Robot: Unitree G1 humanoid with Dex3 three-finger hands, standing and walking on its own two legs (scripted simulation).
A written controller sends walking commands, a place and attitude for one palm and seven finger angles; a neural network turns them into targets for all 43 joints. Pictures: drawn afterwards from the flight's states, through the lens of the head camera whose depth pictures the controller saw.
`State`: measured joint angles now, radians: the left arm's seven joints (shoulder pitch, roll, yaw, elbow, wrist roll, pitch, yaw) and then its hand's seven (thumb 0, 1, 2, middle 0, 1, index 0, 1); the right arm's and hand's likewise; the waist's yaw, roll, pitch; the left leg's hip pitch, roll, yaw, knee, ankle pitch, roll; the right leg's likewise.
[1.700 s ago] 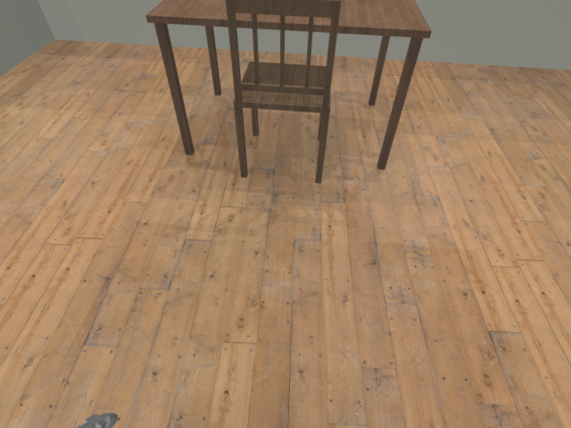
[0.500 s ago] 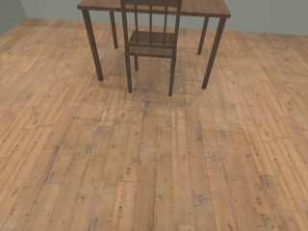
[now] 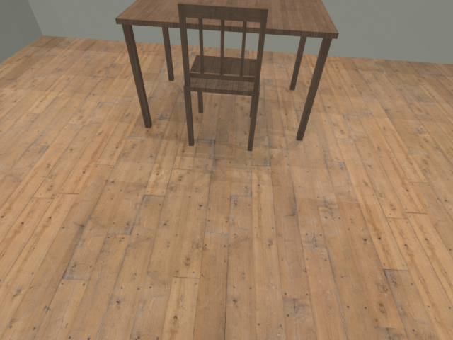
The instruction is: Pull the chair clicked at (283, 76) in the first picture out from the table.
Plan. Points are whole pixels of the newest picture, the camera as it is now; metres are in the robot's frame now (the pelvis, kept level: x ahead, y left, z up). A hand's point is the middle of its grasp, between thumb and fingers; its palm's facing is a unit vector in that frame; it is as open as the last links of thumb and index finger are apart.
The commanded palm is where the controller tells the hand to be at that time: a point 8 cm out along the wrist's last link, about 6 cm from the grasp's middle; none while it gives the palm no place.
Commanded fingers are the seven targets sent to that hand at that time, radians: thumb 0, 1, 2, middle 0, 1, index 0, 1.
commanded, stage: walk to a spot facing it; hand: left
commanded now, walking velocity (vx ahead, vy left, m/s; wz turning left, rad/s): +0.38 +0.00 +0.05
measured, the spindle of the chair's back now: (222, 48) +1.47 +0.11 -0.10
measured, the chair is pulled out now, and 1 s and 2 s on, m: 0.00 0.00 0.00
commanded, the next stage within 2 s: take the last steps up to it in 1.46 s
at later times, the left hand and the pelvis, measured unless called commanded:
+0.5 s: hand (163, 285) +0.28 +0.17 -0.18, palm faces -0.06 -0.98 -0.18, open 7.4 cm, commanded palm none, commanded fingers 0.00 0.90 0.90 -0.20 -0.30 -0.20 -0.30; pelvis +0.17 -0.01 -0.02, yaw -1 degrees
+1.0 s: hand (162, 279) +0.30 +0.18 -0.21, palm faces +0.19 -0.97 -0.13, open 7.3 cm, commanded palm none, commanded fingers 0.00 0.90 0.90 -0.20 -0.30 -0.20 -0.30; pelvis +0.39 +0.02 -0.02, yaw +5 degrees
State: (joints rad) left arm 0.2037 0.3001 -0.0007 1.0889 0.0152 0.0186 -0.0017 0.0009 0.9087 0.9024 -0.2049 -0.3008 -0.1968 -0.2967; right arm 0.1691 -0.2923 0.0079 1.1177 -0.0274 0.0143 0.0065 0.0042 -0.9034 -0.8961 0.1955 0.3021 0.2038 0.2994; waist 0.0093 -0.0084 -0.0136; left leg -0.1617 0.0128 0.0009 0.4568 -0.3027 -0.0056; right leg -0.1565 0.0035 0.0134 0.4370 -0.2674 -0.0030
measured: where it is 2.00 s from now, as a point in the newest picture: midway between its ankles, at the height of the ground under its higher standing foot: (225, 232)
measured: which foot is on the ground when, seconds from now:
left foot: down 0.00-0.52, up 0.54-0.96, down 0.98-1.00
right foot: down 0.00-0.16, up 0.18-0.50, down 0.52-1.00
